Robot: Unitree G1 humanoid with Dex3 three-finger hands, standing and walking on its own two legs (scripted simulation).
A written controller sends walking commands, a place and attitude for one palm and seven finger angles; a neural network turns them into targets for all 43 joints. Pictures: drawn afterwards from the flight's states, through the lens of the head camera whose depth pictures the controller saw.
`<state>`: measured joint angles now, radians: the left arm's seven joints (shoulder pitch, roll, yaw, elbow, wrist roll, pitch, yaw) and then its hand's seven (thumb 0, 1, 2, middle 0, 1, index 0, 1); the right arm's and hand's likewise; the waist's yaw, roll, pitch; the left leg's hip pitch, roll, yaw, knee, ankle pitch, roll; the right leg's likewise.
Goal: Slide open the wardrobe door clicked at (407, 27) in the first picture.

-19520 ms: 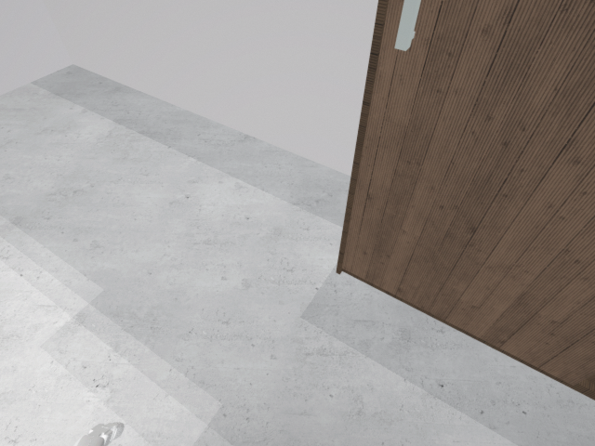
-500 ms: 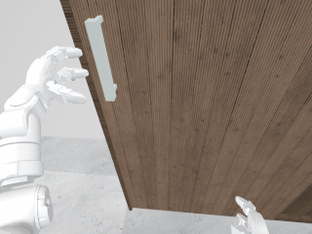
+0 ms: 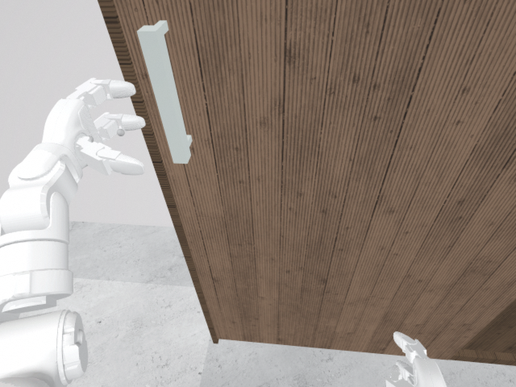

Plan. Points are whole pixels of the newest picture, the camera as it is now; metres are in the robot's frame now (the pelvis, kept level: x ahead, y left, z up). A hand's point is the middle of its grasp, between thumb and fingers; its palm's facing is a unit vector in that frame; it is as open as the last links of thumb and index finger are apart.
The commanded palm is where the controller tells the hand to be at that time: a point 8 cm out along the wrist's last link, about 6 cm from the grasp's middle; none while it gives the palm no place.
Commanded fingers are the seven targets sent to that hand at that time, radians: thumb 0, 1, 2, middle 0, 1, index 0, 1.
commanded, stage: move the hooked fingers beside the handle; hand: left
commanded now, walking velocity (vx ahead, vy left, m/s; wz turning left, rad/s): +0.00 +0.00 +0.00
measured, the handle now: (172, 97) +0.45 +0.16 +0.27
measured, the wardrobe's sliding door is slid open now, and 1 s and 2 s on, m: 0.00 0.00 0.00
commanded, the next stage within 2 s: feel for the door with the fingertips in 0.12 s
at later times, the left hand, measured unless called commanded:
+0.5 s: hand (144, 123) +0.38 +0.18 +0.26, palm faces -0.01 -1.00 -0.04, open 14.0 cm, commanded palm +0.35 +0.23 +0.26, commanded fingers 0.00 -0.50 0.30 -0.30 -1.20 -0.30 -1.20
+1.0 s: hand (155, 118) +0.40 +0.17 +0.26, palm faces -0.01 -1.00 -0.05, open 14.0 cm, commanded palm +0.37 +0.22 +0.26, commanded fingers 0.00 -0.50 0.30 -0.30 -1.20 -0.30 -1.20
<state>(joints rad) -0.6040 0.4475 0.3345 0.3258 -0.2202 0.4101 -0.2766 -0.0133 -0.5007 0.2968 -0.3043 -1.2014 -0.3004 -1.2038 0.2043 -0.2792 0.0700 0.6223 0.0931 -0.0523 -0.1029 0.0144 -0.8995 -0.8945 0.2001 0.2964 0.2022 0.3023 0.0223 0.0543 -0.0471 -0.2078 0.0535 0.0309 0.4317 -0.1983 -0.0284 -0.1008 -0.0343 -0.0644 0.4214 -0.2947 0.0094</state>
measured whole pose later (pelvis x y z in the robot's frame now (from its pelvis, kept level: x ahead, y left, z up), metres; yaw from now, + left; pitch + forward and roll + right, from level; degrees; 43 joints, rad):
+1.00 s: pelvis +0.01 +0.00 +0.00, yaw +0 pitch -1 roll +0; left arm -0.68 0.37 0.25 0.32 -0.21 0.45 -0.20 -0.01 -0.50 0.30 -0.30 -1.20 -0.30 -1.20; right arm 0.19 -0.27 0.06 0.65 0.09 -0.03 -0.10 0.01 -0.90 -0.89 0.20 0.30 0.20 0.30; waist 0.02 0.06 -0.05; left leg -0.20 0.05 0.03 0.43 -0.21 -0.03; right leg -0.09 -0.04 -0.07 0.42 -0.30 0.01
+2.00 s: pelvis +0.00 +0.00 +0.00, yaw +0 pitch -2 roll +0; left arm -0.69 0.30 0.22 0.28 -0.21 0.46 -0.14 -0.01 -0.50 0.30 -0.30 -1.20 -0.30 -1.20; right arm 0.17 -0.25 0.07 0.65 0.08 -0.03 -0.09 0.01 -0.90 -0.89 0.20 0.30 0.20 0.30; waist 0.02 0.06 -0.06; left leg -0.19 0.05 0.03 0.41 -0.19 -0.03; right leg -0.09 -0.03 -0.06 0.41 -0.29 0.01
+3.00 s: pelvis +0.02 +0.00 +0.00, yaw +0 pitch -2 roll +1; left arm -0.62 0.22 0.18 0.09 -0.18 0.55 -0.06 -0.01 -0.50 0.30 -0.27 -1.20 -0.18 -1.19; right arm 0.13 -0.24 0.07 0.64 0.06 0.00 -0.07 0.01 -0.90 -0.89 0.20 0.30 0.20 0.30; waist 0.05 0.05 -0.05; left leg -0.16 0.04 0.03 0.41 -0.22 -0.03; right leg -0.05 -0.05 -0.06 0.41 -0.31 0.01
